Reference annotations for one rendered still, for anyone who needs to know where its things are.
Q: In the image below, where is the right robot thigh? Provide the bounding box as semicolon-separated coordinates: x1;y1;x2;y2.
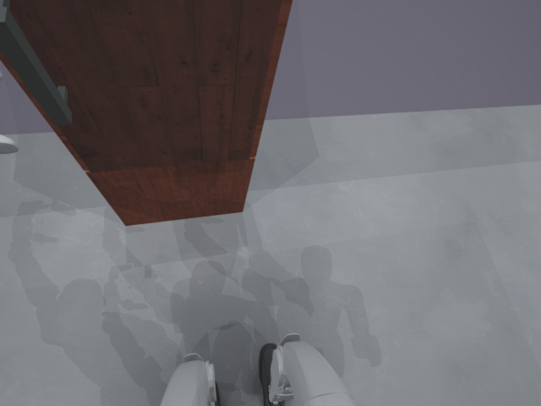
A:
272;341;356;406

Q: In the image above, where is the handle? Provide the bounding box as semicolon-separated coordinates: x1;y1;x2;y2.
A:
0;0;72;125

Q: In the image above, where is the robot left hand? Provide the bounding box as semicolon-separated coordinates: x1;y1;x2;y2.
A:
0;71;19;154

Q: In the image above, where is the cupboard door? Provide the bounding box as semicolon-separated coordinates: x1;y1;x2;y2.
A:
9;0;282;173

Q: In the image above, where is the right robot shin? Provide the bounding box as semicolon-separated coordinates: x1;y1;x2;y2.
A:
268;333;300;403

